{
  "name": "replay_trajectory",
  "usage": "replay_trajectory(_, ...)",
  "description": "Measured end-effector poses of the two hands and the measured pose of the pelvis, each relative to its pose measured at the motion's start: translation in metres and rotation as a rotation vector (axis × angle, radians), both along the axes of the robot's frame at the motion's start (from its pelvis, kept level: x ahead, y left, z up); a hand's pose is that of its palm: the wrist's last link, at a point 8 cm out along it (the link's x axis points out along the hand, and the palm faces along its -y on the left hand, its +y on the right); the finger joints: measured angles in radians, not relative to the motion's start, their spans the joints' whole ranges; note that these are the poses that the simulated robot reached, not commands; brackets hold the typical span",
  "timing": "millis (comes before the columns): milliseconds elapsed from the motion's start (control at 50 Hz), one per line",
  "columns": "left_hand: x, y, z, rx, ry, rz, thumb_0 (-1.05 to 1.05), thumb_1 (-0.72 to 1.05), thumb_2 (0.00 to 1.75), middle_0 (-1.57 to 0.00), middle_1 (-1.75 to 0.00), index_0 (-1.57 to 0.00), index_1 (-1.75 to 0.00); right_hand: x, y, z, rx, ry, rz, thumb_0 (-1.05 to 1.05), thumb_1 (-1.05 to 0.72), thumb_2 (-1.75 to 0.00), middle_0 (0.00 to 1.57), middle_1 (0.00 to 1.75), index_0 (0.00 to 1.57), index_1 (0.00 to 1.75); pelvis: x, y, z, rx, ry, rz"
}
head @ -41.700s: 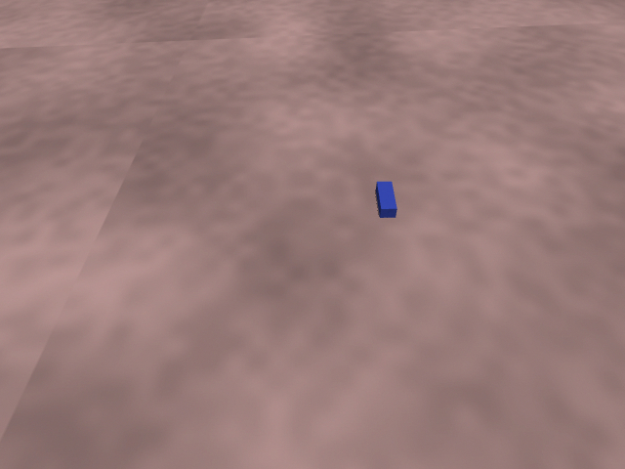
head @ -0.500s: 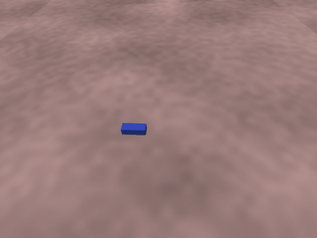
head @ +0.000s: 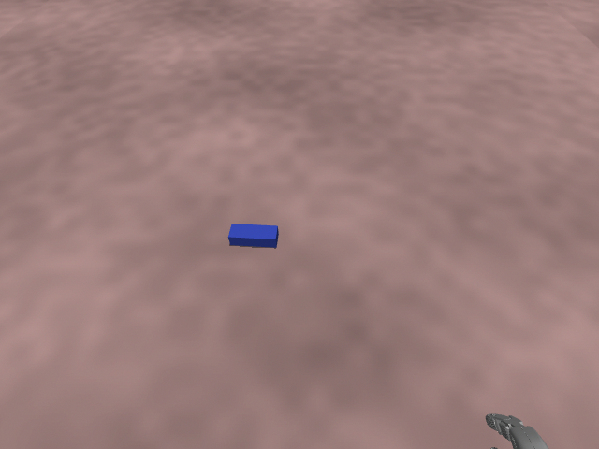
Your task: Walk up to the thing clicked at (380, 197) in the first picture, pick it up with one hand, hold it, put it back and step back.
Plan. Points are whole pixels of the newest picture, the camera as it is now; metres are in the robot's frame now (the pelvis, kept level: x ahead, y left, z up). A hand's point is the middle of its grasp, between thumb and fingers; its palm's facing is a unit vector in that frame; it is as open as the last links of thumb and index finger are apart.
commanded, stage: step back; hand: left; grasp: from above
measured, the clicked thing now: (254, 235) +1.03 +0.24 -0.74
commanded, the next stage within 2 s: stand in 0.06 s
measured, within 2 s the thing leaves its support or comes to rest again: neither
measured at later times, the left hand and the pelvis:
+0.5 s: hand out of the picture +0.09 +0.25 -0.14, palm faces -0.04 -0.94 -0.34, open 7.4 cm; pelvis +0.00 +0.00 +0.01, yaw +0 degrees
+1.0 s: hand out of the picture +0.06 +0.26 -0.15, palm faces -0.04 -0.94 -0.34, open 7.4 cm; pelvis -0.01 +0.00 +0.01, yaw +0 degrees
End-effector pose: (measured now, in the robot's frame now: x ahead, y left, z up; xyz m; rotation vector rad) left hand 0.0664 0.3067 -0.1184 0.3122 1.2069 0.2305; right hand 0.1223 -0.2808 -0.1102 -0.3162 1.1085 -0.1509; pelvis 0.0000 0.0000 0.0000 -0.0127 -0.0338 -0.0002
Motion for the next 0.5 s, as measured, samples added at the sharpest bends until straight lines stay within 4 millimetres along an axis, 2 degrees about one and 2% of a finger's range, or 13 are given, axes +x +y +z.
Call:
replay_trajectory(80,0.009,-0.001,0.004,0.001,-0.007,-0.009,0.01,0.90,0.89,-0.20,-0.30,-0.21,-0.30,0.006,0.000,0.002,0.006,-0.006,-0.009,0.01,-0.90,-0.90,0.21,0.30,0.21,0.30,0.002,0.001,0.003,0.002,-0.001,-0.006)
replay_trajectory(160,0.016,-0.005,0.008,-0.007,-0.014,-0.019,0.01,0.90,0.89,-0.20,-0.30,-0.21,-0.30,0.002,-0.003,0.004,0.006,0.000,-0.015,0.01,-0.90,-0.90,0.21,0.30,0.20,0.30,0.004,0.002,0.006,0.006,-0.009,-0.004)
replay_trajectory(320,0.022,-0.011,0.012,-0.017,-0.023,-0.040,0.01,0.90,0.89,-0.20,-0.30,-0.21,-0.30,-0.023,-0.012,0.005,-0.004,0.048,-0.048,0.01,-0.90,-0.90,0.21,0.30,0.20,0.30,0.003,0.001,0.010,0.010,-0.017,-0.005)
replay_trajectory(500,0.014,-0.012,0.012,-0.018,-0.005,-0.050,0.01,0.90,0.89,-0.20,-0.30,-0.21,-0.30,-0.053,-0.017,0.004,-0.010,0.095,-0.079,0.01,-0.90,-0.90,0.20,0.30,0.20,0.30,-0.002,0.000,0.012,0.010,-0.020,-0.008)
